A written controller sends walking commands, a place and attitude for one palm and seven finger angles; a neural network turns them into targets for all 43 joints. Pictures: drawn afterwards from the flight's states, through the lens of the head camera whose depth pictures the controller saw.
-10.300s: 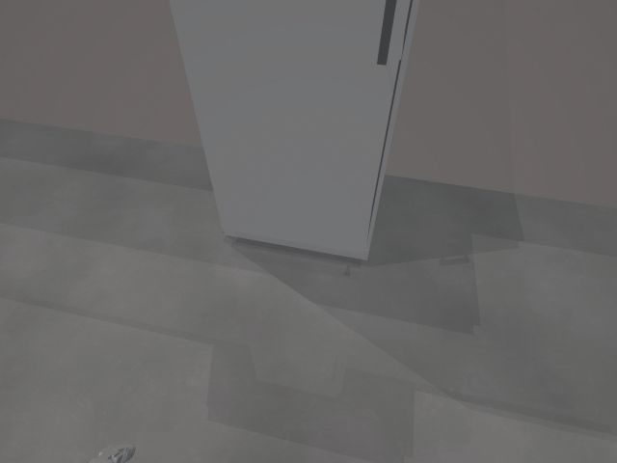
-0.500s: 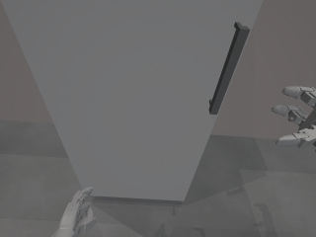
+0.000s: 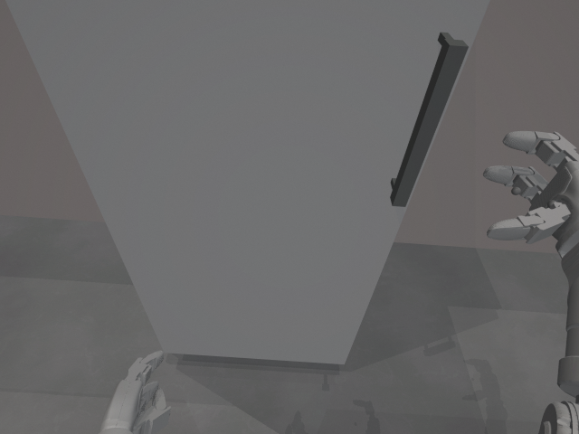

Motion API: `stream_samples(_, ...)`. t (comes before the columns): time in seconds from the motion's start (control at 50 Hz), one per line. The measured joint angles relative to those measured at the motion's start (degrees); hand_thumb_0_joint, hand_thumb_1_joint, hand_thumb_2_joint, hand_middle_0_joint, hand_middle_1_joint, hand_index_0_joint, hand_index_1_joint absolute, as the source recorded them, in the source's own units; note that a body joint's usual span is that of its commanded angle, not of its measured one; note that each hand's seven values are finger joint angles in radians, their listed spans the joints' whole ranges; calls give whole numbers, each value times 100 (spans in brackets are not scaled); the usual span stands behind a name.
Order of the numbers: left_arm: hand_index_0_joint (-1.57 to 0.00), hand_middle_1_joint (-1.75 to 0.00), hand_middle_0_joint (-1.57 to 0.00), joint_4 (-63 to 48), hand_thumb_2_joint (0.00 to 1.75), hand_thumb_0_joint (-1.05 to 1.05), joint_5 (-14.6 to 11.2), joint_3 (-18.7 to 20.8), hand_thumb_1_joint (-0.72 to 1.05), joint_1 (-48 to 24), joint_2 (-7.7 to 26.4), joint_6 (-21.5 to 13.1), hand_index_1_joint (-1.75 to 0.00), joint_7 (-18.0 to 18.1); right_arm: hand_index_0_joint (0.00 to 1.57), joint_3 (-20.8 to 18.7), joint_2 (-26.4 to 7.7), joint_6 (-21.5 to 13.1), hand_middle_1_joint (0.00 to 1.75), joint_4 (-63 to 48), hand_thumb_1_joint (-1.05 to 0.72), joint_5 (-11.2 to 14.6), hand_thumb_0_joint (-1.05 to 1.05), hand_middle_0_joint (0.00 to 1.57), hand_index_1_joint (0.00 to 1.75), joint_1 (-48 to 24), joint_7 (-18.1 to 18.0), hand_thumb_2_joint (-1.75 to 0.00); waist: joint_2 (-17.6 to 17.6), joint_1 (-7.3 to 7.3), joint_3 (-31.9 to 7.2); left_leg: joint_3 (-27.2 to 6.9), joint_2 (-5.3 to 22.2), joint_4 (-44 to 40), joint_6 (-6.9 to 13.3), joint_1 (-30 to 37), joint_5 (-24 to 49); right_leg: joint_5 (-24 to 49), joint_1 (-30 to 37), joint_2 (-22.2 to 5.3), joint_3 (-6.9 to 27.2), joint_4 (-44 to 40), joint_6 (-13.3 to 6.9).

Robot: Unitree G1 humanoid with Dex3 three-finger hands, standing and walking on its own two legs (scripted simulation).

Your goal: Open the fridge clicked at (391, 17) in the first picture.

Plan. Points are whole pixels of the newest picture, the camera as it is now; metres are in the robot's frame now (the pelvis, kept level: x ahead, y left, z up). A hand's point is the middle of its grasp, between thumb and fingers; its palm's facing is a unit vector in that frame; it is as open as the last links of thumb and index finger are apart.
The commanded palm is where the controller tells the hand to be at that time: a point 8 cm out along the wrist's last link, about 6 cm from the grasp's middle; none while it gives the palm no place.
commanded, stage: move the hooked fingers beside the handle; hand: right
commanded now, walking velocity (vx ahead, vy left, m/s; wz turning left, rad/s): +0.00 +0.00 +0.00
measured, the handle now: (418, 129) +0.48 -0.16 +0.22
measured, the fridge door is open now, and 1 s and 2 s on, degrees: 0 0 0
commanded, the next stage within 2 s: none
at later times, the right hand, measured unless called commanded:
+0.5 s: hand (484, 172) +0.40 -0.24 +0.21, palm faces +0.06 +1.00 +0.00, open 14.0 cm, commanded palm +0.39 -0.28 +0.21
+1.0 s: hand (482, 167) +0.40 -0.23 +0.22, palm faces +0.08 +1.00 +0.00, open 14.0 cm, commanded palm +0.38 -0.28 +0.21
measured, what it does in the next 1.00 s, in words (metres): stands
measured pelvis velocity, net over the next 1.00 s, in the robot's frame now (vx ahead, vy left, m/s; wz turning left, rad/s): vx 0.00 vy -0.01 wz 0.02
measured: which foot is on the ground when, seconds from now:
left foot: down 0.00-1.00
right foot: down 0.00-1.00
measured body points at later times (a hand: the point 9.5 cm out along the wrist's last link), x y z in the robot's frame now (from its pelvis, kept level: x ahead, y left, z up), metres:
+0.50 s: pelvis +0.00 -0.01 +0.00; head -0.01 +0.00 +0.45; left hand +0.14 +0.24 -0.09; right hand +0.40 -0.29 +0.21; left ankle -0.02 +0.10 -0.74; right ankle +0.03 -0.13 -0.74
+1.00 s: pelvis +0.00 -0.01 +0.00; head -0.01 +0.00 +0.45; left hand +0.14 +0.24 -0.09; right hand +0.39 -0.28 +0.22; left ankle -0.02 +0.10 -0.74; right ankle +0.03 -0.13 -0.74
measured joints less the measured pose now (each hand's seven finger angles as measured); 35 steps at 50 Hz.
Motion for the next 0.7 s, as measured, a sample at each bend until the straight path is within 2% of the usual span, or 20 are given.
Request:
stream_samples(0.16,-21,-30,-20,70,90,1,4,23,91,75,19,55,-30,12,30,177,-74,55,120,620,50,-120,-1,30,120,-461,-117,-30,0,117,-8,-29,12,-20,-29,-134,44,17,-136,11,-28,8,-33)
stream_samples(0.24,-21,-30,-20,63,90,1,31,55,91,166,19,58,-30,-19,29,141,7,-94,120,583,50,-136,-2,30,120,-472,-185,-30,11,158,-15,-83,19,-44,-47,-146,59,12,-127,15,-82,-18,-52)
stream_samples(0.32,-21,-30,-20,92,90,1,35,66,91,244,7,76,-30,-39,30,125,49,-228,120,656,50,-141,-2,30,120,-572,-238,-30,41,176,-52,-118,25,-49,-63,-135,51,-14,-107,18,-117,-16,-65)
stream_samples(0.48,-21,-30,-20,102,90,1,47,101,91,272,19,160,-30,-54,30,263,84,-99,120,942,50,-243,-1,30,120,-764,-396,-30,18,196,-53,-134,51,-61,-90,-193,70,-4,-166,43,-133,-20,-95)
stream_samples(0.7,-21,-30,-20,116,90,1,75,112,91,319,-9,180,-30,-65,29,299,145,-370,120,1070,50,-308,-2,30,120,-989,-517,-30,51,220,-70,-144,37,-104,-88,-177,91,-9,-161,31,-140,-27,-93)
